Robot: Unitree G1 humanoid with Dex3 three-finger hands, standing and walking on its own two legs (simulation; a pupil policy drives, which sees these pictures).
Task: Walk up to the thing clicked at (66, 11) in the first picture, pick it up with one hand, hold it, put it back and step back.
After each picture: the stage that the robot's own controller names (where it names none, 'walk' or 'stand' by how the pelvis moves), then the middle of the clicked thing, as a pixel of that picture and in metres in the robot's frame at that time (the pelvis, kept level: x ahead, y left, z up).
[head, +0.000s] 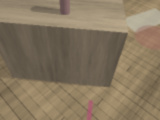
stand; out of the picture +1.02 +0.14 +0.01
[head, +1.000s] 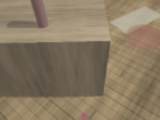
walk; (38, 8) +0.89 +0.31 +0.02
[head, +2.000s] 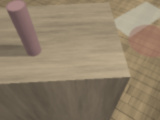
stand; (26, 31) +0.56 +0.27 +0.04
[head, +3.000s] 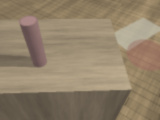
stand; (35, 44) +0.55 +0.23 +0.01
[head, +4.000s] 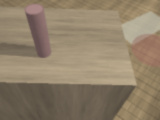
stand; (40, 34) +0.57 +0.21 +0.01
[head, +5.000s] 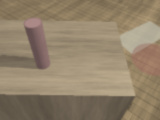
stand; (38, 46) +0.54 +0.22 +0.01
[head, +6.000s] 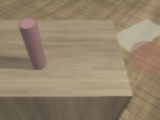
stand; (34, 46) +0.53 +0.23 +0.01
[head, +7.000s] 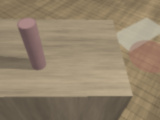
stand; (33, 46) +0.53 +0.23 +0.01
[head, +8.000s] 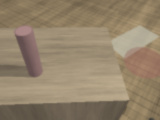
rise first; (30, 54) +0.51 +0.25 +0.01
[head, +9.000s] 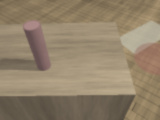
go down; (38, 48) +0.54 +0.24 +0.01
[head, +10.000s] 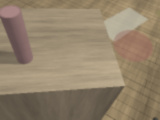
go down; (18, 38) +0.53 +0.23 +0.03
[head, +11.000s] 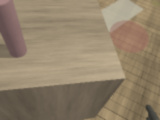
go down; (10, 29) +0.53 +0.23 +0.05
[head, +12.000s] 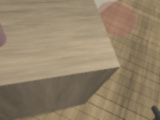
close in; out of the picture +0.52 +0.25 +0.08
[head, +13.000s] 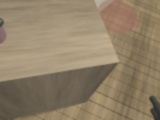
close; out of the picture +0.53 +0.24 +0.10
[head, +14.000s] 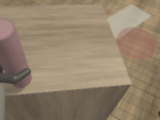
lift; (12, 59) +0.37 +0.21 +0.11
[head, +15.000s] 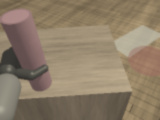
lift; (31, 56) +0.33 +0.16 +0.20
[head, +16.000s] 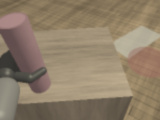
hold; (29, 59) +0.33 +0.16 +0.19
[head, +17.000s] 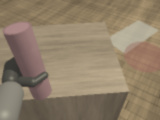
crouch; (31, 65) +0.34 +0.17 +0.14
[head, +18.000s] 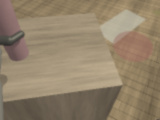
crouch; (6, 25) +0.46 +0.22 +0.19
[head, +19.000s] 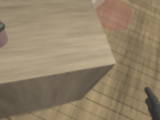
lower; out of the picture +0.52 +0.23 +0.07
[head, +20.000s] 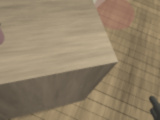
lower; out of the picture +0.52 +0.24 +0.10
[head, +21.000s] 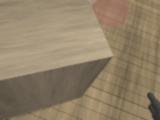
lower; out of the picture +0.53 +0.24 +0.10
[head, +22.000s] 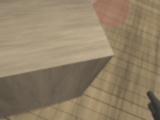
lower; out of the picture +0.53 +0.24 +0.10
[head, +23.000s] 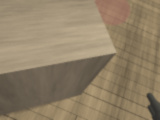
loosen; out of the picture +0.54 +0.24 +0.11
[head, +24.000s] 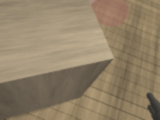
withdraw; out of the picture +0.52 +0.25 +0.10
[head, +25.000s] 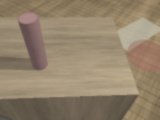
sink last; (35, 44) +0.50 +0.22 +0.05
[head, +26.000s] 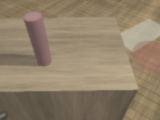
stand; (39, 41) +0.53 +0.23 +0.05
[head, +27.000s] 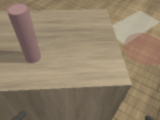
stand; (26, 37) +0.53 +0.24 +0.06
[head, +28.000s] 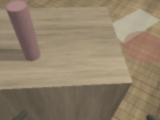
stand; (26, 34) +0.53 +0.24 +0.07
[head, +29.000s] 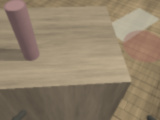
stand; (24, 34) +0.53 +0.25 +0.07
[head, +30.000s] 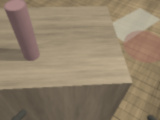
stand; (24, 34) +0.53 +0.25 +0.07
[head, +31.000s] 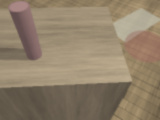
stand; (28, 34) +0.54 +0.24 +0.06
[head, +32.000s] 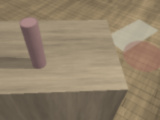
walk; (34, 45) +0.55 +0.23 +0.01
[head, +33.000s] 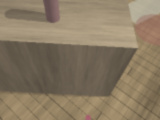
walk; out of the picture +0.73 +0.17 +0.04
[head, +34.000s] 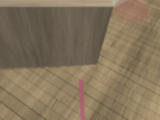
walk; out of the picture +1.03 +0.26 +0.03
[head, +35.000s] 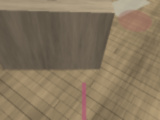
stand; out of the picture +1.11 +0.23 +0.02
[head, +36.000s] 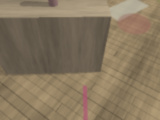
stand; out of the picture +1.13 +0.24 +0.00
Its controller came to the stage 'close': yes
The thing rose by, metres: 0.22
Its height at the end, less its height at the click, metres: +0.00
